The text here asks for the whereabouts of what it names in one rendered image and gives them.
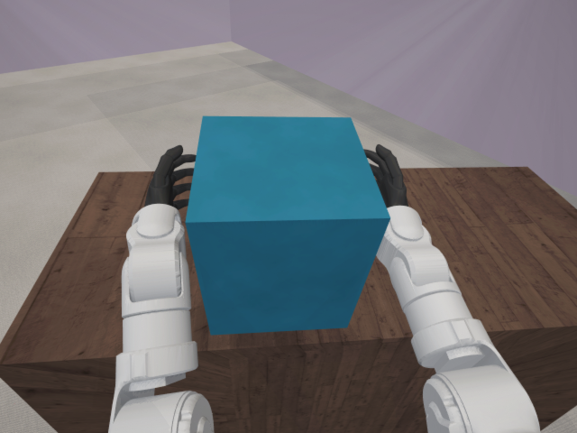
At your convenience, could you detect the left robot forearm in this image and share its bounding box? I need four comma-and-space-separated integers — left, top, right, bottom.
108, 204, 198, 433

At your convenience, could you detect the pedestal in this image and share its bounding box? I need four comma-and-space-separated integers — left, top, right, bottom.
0, 167, 577, 433

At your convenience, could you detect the robot right hand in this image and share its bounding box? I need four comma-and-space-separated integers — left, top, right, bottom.
363, 144, 408, 208

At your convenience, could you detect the robot left hand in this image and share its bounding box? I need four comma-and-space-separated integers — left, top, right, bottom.
144, 145, 196, 210

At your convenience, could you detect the carton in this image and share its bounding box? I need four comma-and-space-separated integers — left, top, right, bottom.
185, 116, 390, 335

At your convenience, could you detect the right robot forearm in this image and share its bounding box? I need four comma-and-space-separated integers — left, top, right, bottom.
376, 206, 540, 432

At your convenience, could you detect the robot right upper arm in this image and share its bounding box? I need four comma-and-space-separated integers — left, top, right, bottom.
423, 364, 540, 433

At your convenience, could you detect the robot left upper arm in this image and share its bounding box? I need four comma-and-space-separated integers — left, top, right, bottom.
111, 391, 215, 433

